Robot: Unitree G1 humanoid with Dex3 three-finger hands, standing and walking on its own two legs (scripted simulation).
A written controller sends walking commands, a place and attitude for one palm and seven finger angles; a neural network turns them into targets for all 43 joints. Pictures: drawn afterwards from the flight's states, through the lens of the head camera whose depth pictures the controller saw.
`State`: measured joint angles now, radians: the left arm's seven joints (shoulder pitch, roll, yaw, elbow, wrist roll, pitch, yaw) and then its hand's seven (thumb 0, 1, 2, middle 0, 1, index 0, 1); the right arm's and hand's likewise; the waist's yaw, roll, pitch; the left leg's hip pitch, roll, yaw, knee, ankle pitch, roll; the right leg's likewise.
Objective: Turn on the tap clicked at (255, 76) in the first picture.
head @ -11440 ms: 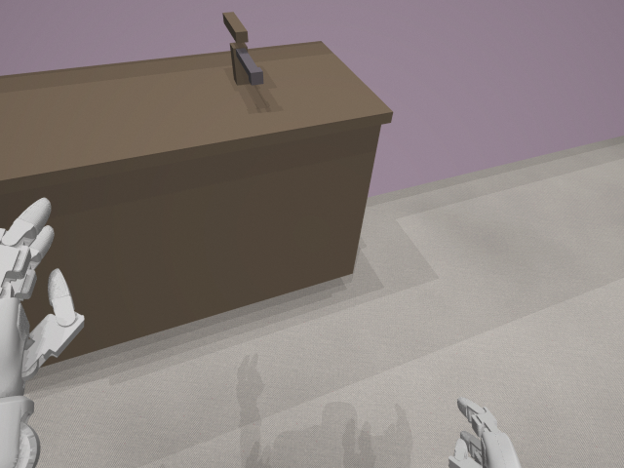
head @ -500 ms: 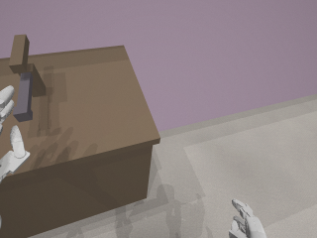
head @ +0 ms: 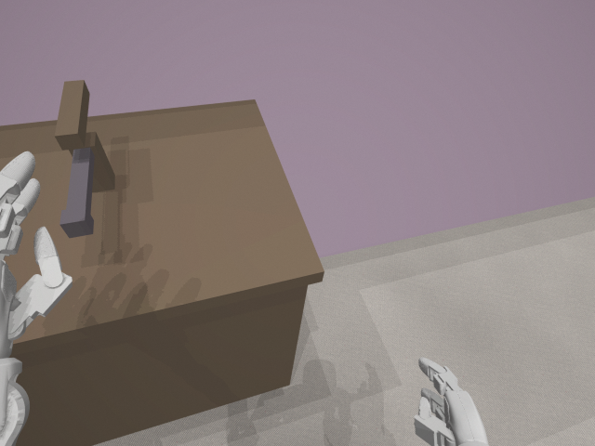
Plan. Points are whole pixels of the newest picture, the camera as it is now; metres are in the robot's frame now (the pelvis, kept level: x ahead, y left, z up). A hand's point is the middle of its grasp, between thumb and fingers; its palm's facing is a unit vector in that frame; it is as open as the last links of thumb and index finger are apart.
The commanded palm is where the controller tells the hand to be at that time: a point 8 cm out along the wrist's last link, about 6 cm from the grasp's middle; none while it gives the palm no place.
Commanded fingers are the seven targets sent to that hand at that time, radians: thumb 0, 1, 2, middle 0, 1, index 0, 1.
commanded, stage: look again from close up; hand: left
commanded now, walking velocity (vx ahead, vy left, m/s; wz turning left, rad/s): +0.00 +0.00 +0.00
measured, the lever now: (77, 222) +0.34 +0.32 +0.10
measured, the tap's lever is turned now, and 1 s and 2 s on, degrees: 0 0 0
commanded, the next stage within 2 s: turn the palm inward beside the body in 0.16 s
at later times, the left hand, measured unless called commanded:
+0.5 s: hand (82, 281) +0.23 +0.24 +0.16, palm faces +0.39 -0.85 -0.35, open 7.4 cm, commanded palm +0.15 +0.27 +0.17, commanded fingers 0.00 0.90 0.90 -0.20 -0.30 -0.20 -0.30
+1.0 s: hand (126, 305) +0.21 +0.19 +0.16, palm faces +0.49 -0.82 -0.29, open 7.4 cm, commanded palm +0.14 +0.23 +0.17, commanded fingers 0.00 0.90 0.90 -0.20 -0.30 -0.20 -0.30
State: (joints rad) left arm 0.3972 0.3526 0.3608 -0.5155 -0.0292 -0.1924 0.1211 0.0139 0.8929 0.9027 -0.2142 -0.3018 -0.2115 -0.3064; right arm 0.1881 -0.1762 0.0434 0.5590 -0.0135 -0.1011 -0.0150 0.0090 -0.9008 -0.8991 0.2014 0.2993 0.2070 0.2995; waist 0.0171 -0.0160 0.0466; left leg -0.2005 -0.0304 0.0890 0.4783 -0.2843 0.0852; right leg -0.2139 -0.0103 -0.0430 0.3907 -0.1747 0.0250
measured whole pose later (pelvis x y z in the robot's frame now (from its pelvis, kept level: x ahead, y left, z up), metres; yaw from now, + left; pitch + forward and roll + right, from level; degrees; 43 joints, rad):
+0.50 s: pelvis -0.01 -0.03 +0.00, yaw +3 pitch +0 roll +0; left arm 0.21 0.37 0.36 -0.29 -0.10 0.11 -0.01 0.01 0.90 0.90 -0.21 -0.30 -0.20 -0.31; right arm 0.17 -0.24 0.05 0.64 0.00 -0.08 0.01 0.01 -0.90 -0.90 0.20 0.30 0.21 0.30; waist 0.04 0.05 -0.03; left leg -0.22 -0.04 0.05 0.50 -0.28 0.05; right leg -0.24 0.02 0.00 0.52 -0.27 -0.02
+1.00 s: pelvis +0.00 -0.09 -0.02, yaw +5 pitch +1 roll +1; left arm 0.26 0.38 0.36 -0.31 -0.19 0.08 0.07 0.01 0.89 0.90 -0.21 -0.30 -0.21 -0.31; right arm 0.11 -0.24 0.00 0.72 0.03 -0.08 -0.07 0.01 -0.90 -0.90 0.20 0.30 0.20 0.30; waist 0.05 0.06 -0.04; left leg -0.32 0.01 -0.04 0.64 -0.33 -0.03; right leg -0.32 0.08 -0.07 0.63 -0.33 -0.08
